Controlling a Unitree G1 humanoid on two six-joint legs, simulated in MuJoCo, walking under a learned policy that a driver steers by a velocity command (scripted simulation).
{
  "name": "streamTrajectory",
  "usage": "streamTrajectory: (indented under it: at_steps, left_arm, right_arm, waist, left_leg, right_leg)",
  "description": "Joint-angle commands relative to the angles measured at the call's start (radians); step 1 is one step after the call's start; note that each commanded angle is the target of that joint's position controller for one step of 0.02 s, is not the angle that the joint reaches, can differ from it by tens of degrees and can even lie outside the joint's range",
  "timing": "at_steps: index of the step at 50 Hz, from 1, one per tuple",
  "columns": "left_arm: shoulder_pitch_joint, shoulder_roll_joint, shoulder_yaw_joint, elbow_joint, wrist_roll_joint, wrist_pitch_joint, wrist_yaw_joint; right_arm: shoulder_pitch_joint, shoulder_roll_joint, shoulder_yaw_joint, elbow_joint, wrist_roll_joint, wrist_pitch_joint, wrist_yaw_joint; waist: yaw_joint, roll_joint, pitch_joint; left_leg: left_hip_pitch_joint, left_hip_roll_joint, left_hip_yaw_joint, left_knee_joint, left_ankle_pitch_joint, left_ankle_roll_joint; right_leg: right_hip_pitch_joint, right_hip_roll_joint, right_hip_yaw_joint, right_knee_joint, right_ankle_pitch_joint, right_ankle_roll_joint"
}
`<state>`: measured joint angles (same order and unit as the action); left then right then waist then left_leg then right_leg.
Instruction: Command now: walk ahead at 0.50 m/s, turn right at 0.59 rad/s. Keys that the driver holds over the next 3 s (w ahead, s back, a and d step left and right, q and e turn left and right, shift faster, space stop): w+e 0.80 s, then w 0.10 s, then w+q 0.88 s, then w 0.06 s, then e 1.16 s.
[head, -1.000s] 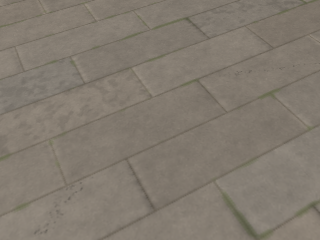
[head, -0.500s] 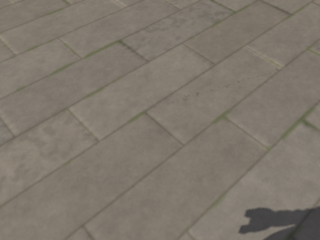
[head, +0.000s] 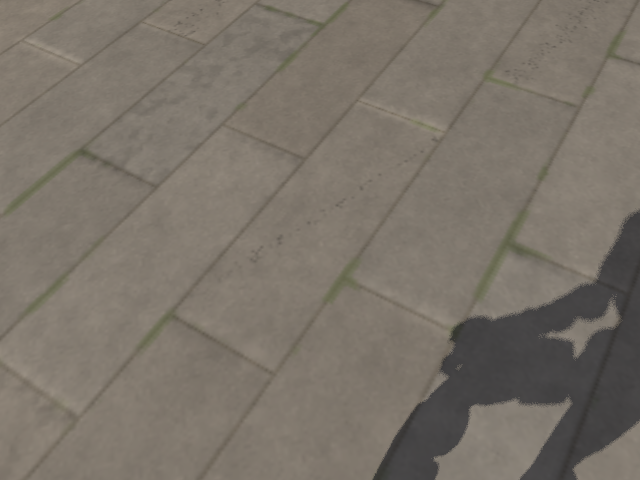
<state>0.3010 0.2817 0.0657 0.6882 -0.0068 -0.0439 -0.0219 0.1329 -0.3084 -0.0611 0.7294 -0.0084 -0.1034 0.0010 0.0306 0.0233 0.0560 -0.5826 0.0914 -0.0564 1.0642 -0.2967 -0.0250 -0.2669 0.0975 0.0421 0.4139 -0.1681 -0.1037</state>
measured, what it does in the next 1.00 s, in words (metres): walks ahead, turning right: left foot, then right foot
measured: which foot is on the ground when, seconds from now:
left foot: up 0.00-0.26, down 0.28-0.80, up 0.82-1.00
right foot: down 0.00-0.30, up 0.32-0.78, down 0.80-1.00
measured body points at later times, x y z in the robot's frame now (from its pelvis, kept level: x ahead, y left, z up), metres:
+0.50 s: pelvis +0.28 +0.04 +0.00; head +0.30 +0.04 +0.45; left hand +0.48 +0.28 -0.10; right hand +0.29 -0.25 -0.11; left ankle +0.31 +0.14 -0.74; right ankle +0.24 -0.10 -0.66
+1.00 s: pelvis +0.51 -0.13 +0.00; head +0.53 -0.16 +0.45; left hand +0.75 +0.04 -0.10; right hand +0.47 -0.43 -0.12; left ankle +0.60 +0.02 -0.66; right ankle +0.49 -0.20 -0.74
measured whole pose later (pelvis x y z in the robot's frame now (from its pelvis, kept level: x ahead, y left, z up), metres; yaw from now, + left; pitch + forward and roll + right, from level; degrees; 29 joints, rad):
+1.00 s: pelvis +0.51 -0.13 +0.00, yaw -32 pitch +1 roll +0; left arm 0.26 0.27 0.06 0.67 0.00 -0.05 -0.03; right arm 0.19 -0.32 -0.05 0.78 0.02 -0.09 0.01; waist 0.01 0.03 0.06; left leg -0.55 0.12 -0.03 1.13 -0.29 -0.01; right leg -0.26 0.09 -0.02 0.41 -0.17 -0.10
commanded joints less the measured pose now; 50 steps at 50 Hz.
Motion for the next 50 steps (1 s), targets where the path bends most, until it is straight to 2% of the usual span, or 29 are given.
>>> streamTrajectory:
  at_steps: [1,5,8,11,13,14,15,16,17,18,19,20,22,25,31,35,36,38,39,40,41,42,43,44,45,46,47,48,50]
  left_arm:
    - [-0.029,0.171,0.046,-0.073,-0.004,-0.023,0.023]
    - [0.025,0.175,0.049,-0.045,-0.013,-0.013,0.038]
    - [0.071,0.178,0.051,-0.020,-0.020,-0.007,0.040]
    - [0.078,0.169,0.052,-0.010,-0.020,0.004,0.045]
    - [0.053,0.157,0.050,-0.016,-0.018,0.011,0.046]
    - [0.043,0.121,0.037,-0.025,-0.014,0.010,0.042]
    - [0.050,0.065,0.015,-0.046,0.005,0.008,0.040]
    - [0.191,0.024,0.002,-0.070,-0.030,0.001,0.040]
    - [0.175,0.132,0.018,-0.043,-0.037,0.001,0.044]
    - [0.066,0.180,0.033,-0.054,-0.030,0.006,0.043]
    - [0.014,0.171,0.034,-0.064,-0.020,0.010,0.044]
    - [-0.020,0.158,0.036,-0.076,-0.010,0.010,0.040]
    - [-0.004,0.118,0.033,-0.079,-0.024,0.018,0.028]
    - [-0.048,0.078,0.022,-0.105,-0.019,0.028,0.024]
    - [-0.184,0.051,0.006,-0.135,-0.017,0.012,-0.005]
    - [-0.284,0.050,0.003,-0.177,-0.021,0.010,-0.029]
    - [-0.288,0.060,0.007,-0.185,-0.019,0.011,-0.034]
    - [-0.236,0.099,0.027,-0.185,-0.012,0.018,-0.035]
    - [-0.137,0.133,0.047,-0.164,-0.011,0.023,-0.032]
    - [0.037,0.185,0.079,-0.116,-0.015,0.029,-0.021]
    - [0.165,0.263,0.102,-0.085,-0.020,0.039,0.002]
    - [0.104,0.334,0.097,-0.116,-0.020,0.021,-0.001]
    - [0.126,0.226,0.069,-0.118,-0.015,0.005,-0.009]
    - [0.091,0.192,0.056,-0.101,-0.008,-0.008,-0.012]
    - [0.029,0.169,0.046,-0.100,-0.009,-0.014,-0.011]
    - [-0.034,0.137,0.035,-0.104,0.000,-0.017,-0.009]
    - [-0.066,0.112,0.024,-0.111,0.012,-0.021,-0.006]
    - [-0.076,0.107,0.023,-0.105,0.014,-0.029,-0.005]
    - [-0.065,0.120,0.024,-0.077,0.012,-0.045,-0.001]
  right_arm:
    - [-0.006,-0.073,-0.020,-0.060,-0.010,0.006,-0.005]
    - [-0.149,-0.042,-0.003,-0.092,0.001,0.000,0.009]
    - [-0.213,-0.059,-0.006,-0.115,0.014,-0.012,0.022]
    - [-0.202,-0.091,-0.019,-0.118,0.016,-0.025,0.031]
    - [-0.104,-0.111,-0.034,-0.095,0.017,-0.034,0.026]
    - [-0.001,-0.140,-0.049,-0.075,0.006,-0.039,0.019]
    - [0.153,-0.195,-0.064,-0.063,-0.008,-0.038,0.010]
    - [0.224,-0.251,-0.078,-0.025,-0.012,-0.023,0.017]
    - [0.197,-0.156,-0.057,-0.042,0.013,-0.018,0.022]
    - [0.159,-0.102,-0.042,-0.050,0.014,-0.011,0.016]
    - [0.110,-0.090,-0.034,-0.054,0.004,-0.004,0.014]
    - [0.085,-0.071,-0.028,-0.045,-0.001,-0.001,0.012]
    - [0.070,-0.056,-0.023,-0.031,-0.004,-0.007,0.008]
    - [0.083,-0.087,-0.034,-0.003,0.005,-0.016,0.006]
    - [0.101,-0.135,-0.044,0.032,0.008,0.001,-0.001]
    - [0.156,-0.172,-0.053,0.063,0.026,0.021,-0.003]
    - [0.157,-0.183,-0.056,0.066,0.032,0.028,-0.004]
    - [0.151,-0.216,-0.066,0.065,0.042,0.040,-0.010]
    - [0.143,-0.226,-0.069,0.062,0.047,0.049,-0.014]
    - [0.135,-0.207,-0.061,0.057,0.047,0.052,-0.018]
    - [0.179,-0.123,-0.029,0.041,0.006,0.046,-0.016]
    - [0.253,-0.026,0.009,-0.013,-0.010,0.017,-0.001]
    - [0.135,-0.137,-0.014,-0.007,0.033,-0.010,0.012]
    - [0.074,-0.151,-0.018,-0.030,0.059,-0.023,0.018]
    - [0.062,-0.135,-0.012,-0.021,0.044,-0.027,0.011]
    - [0.071,-0.134,-0.016,-0.006,0.026,-0.022,0.007]
    - [0.107,-0.134,-0.018,0.011,0.026,-0.009,0.010]
    - [0.131,-0.122,-0.016,0.024,0.027,0.005,0.012]
    - [0.139,-0.093,-0.011,0.038,0.025,0.030,0.010]
  waist:
    - [-0.032,-0.060,-0.081]
    - [0.023,-0.098,-0.049]
    - [0.046,-0.107,-0.036]
    - [0.030,-0.131,-0.041]
    - [-0.025,-0.158,-0.069]
    - [-0.076,-0.143,-0.146]
    - [-0.133,-0.028,-0.293]
    - [-0.065,0.321,-0.392]
    - [-0.086,0.206,-0.310]
    - [-0.112,0.115,-0.189]
    - [-0.095,0.047,-0.120]
    - [-0.080,0.039,-0.068]
    - [-0.050,0.092,-0.054]
    - [-0.049,0.070,-0.032]
    - [-0.091,0.036,-0.008]
    - [-0.116,0.035,0.026]
    - [-0.106,0.040,0.025]
    - [-0.055,0.074,-0.027]
    - [0.007,0.076,-0.085]
    - [0.100,0.048,-0.173]
    - [0.123,-0.126,-0.264]
    - [0.004,-0.305,-0.395]
    - [0.092,-0.152,-0.405]
    - [0.080,-0.135,-0.254]
    - [0.038,-0.055,-0.177]
    - [0.001,-0.053,-0.134]
    - [-0.030,-0.075,-0.127]
    - [-0.043,-0.084,-0.127]
    - [-0.051,-0.074,-0.100]
  left_leg:
    - [-0.054,0.000,-0.003,-0.142,0.139,-0.035]
    - [0.020,-0.058,0.000,-0.428,0.365,-0.044]
    - [0.057,-0.082,-0.014,-0.520,0.387,-0.031]
    - [0.093,-0.092,-0.033,-0.579,0.292,-0.002]
    - [0.226,-0.101,-0.008,-0.624,0.241,0.034]
    - [0.405,-0.062,-0.027,-0.633,0.246,0.070]
    - [0.673,0.112,-0.196,-0.610,0.196,0.132]
    - [0.956,0.315,-0.663,-0.708,-0.043,0.286]
    - [0.906,0.319,-0.713,-0.757,-0.251,0.260]
    - [0.786,0.277,-0.553,-0.771,-0.224,0.220]
    - [0.665,0.238,-0.429,-0.789,-0.092,0.200]
    - [0.577,0.203,-0.342,-0.811,0.013,0.198]
    - [0.494,0.159,-0.211,-0.857,0.113,0.190]
    - [0.478,0.170,-0.104,-0.904,0.221,0.218]
    - [0.524,0.143,0.113,-0.912,0.376,0.189]
    - [0.610,0.175,0.176,-0.887,0.432,0.165]
    - [0.637,0.185,0.191,-0.860,0.511,0.157]
    - [0.676,0.187,0.230,-0.723,0.845,0.136]
    - [0.664,0.175,0.253,-0.574,0.973,0.123]
    - [0.557,0.141,0.279,-0.355,0.940,0.091]
    - [0.270,0.087,0.274,-0.032,0.418,0.050]
    - [-0.092,-0.111,0.114,0.259,-0.319,0.010]
    - [-0.181,-0.070,-0.030,0.321,-0.265,0.023]
    - [-0.230,-0.031,-0.011,0.282,-0.170,0.041]
    - [-0.185,0.015,-0.007,0.204,-0.087,0.045]
    - [-0.124,0.047,-0.004,0.137,-0.037,0.037]
    - [-0.059,0.069,-0.010,0.115,-0.001,0.033]
    - [-0.026,0.073,-0.005,0.095,0.021,0.024]
    - [-0.027,0.074,0.005,0.048,0.078,0.003]
  right_leg:
    - [0.063,-0.242,0.256,-0.190,0.260,-0.182]
    - [0.027,-0.191,0.221,-0.177,0.133,-0.123]
    - [0.061,-0.214,0.280,-0.140,0.081,-0.112]
    - [0.142,-0.241,0.363,-0.057,0.081,-0.095]
    - [0.146,-0.223,0.384,0.023,0.143,-0.070]
    - [0.106,-0.171,0.346,0.153,0.183,-0.038]
    - [-0.028,-0.104,0.258,0.435,0.021,0.002]
    - [-0.389,0.019,0.146,0.740,-0.436,0.067]
    - [-0.504,-0.069,0.168,0.862,-0.405,0.080]
    - [-0.527,-0.101,0.142,0.886,-0.310,0.087]
    - [-0.493,-0.135,0.111,0.868,-0.240,0.093]
    - [-0.475,-0.161,0.109,0.825,-0.195,0.095]
    - [-0.408,-0.197,0.089,0.775,-0.154,0.095]
    - [-0.450,-0.216,0.067,0.696,-0.104,0.110]
    - [-0.420,-0.207,-0.001,0.391,0.169,0.108]
    - [-0.394,-0.183,-0.059,0.256,0.149,0.073]
    - [-0.377,-0.170,-0.075,0.235,0.108,0.057]
    - [-0.262,-0.106,-0.128,0.219,0.001,0.014]
    - [-0.130,-0.063,-0.152,0.195,-0.020,-0.016]
    - [0.125,-0.027,-0.146,0.137,0.046,-0.056]
    - [0.441,-0.200,0.122,0.133,0.075,-0.121]
    - [0.666,-0.427,0.713,-0.021,-0.167,-0.306]
    - [0.647,-0.437,0.726,-0.112,-0.229,-0.273]
    - [0.528,-0.410,0.573,-0.121,-0.145,-0.230]
    - [0.383,-0.365,0.452,-0.119,-0.031,-0.196]
    - [0.268,-0.334,0.353,-0.130,0.094,-0.173]
    - [0.196,-0.313,0.296,-0.156,0.165,-0.164]
    - [0.158,-0.306,0.261,-0.182,0.210,-0.166]
    - [0.109,-0.299,0.171,-0.224,0.282,-0.165]
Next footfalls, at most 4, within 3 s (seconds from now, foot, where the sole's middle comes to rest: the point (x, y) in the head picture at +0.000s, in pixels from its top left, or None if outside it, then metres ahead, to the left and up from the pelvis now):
0.28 left None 0.35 0.13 -0.78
0.80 right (464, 442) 0.53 -0.22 -0.78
1.36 left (436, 285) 0.91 -0.19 -0.78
1.82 right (535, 221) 1.12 -0.47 -0.78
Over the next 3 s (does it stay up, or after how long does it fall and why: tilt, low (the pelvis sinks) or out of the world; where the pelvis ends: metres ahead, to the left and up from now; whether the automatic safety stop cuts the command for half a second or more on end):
stays up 1.13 -0.40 0.00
